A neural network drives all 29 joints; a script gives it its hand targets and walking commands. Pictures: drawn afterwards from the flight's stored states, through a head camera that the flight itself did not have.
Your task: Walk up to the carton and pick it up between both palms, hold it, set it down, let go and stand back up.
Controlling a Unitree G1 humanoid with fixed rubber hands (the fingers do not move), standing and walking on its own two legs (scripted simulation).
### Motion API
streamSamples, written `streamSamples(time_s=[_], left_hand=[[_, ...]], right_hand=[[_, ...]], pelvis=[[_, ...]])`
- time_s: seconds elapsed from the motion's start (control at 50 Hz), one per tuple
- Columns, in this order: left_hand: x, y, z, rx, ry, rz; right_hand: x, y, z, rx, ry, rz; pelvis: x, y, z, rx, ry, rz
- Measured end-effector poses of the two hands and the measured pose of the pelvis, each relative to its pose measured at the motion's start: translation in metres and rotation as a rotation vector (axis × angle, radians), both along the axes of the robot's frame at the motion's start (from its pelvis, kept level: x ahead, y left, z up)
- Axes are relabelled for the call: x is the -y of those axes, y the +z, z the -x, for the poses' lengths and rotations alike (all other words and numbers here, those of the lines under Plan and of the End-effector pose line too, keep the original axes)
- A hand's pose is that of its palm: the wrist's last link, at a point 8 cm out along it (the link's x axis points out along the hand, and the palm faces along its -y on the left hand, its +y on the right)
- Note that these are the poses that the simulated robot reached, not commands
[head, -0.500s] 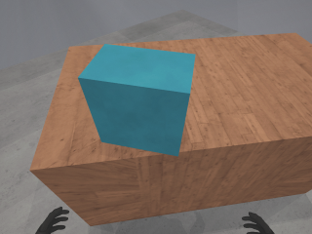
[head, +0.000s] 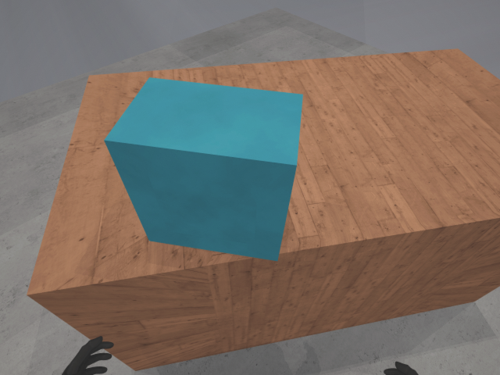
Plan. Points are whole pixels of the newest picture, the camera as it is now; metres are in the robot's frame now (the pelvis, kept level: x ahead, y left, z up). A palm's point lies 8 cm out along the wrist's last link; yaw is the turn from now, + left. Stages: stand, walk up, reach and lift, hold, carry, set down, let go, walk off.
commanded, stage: walk up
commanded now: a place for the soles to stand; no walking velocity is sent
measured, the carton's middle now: (217, 175) +0.43 +0.05 +0.08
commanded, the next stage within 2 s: reach and lift in 0.94 s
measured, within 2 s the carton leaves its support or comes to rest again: neither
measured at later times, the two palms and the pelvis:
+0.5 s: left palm out of the picture +0.14 +0.27 -0.07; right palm out of the picture +0.10 -0.28 -0.08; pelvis -0.01 +0.00 +0.00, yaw +1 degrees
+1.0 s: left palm out of the picture +0.13 +0.26 -0.07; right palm out of the picture +0.09 -0.29 -0.09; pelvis -0.01 -0.01 +0.00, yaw +2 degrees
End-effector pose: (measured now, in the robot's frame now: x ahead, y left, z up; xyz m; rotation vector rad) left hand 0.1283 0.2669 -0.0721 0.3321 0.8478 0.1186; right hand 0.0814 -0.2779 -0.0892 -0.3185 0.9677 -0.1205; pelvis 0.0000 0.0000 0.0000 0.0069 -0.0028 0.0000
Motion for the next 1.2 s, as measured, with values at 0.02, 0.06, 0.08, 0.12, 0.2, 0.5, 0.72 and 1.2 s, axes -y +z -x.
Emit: streamSamples(time_s=[0.02, 0.06, 0.08, 0.12, 0.2, 0.5, 0.72, 1.2], left_hand=[[0.000, 0.000, -0.006, 0.010, -0.004, 0.004], [0.003, -0.001, -0.017, 0.032, -0.010, 0.015], [0.006, -0.001, -0.022, 0.043, -0.014, 0.020], [0.012, -0.001, -0.031, 0.063, -0.024, 0.029], [0.021, 0.002, -0.040, 0.089, -0.035, 0.037], [0.001, 0.005, -0.009, 0.059, 0.024, 0.016], [0.013, -0.003, 0.006, 0.042, 0.024, 0.042], [0.036, 0.026, -0.041, 0.109, 0.049, 0.072]], right_hand=[[0.001, 0.000, 0.001, -0.007, -0.005, 0.004], [0.003, 0.001, 0.002, -0.012, -0.017, 0.013], [0.005, 0.002, 0.002, -0.009, -0.023, 0.018], [0.009, 0.003, -0.001, 0.002, -0.033, 0.024], [0.016, 0.003, -0.007, 0.025, -0.035, 0.025], [-0.001, 0.006, -0.014, 0.063, 0.019, 0.000], [0.009, 0.010, -0.009, 0.066, 0.009, 0.014], [0.009, 0.038, -0.067, 0.299, 0.065, -0.006]], pelvis=[[0.000, 0.000, -0.002, 0.001, 0.001, 0.001], [0.001, -0.001, -0.005, 0.006, 0.004, 0.002], [0.001, -0.002, -0.006, 0.009, 0.005, 0.003], [0.003, -0.003, -0.007, 0.014, 0.006, 0.003], [0.006, -0.006, -0.008, 0.023, 0.010, 0.003], [0.002, -0.002, 0.005, 0.029, 0.024, 0.000], [0.006, -0.002, 0.011, 0.037, 0.031, 0.005], [0.018, 0.008, 0.014, 0.056, 0.065, -0.002]])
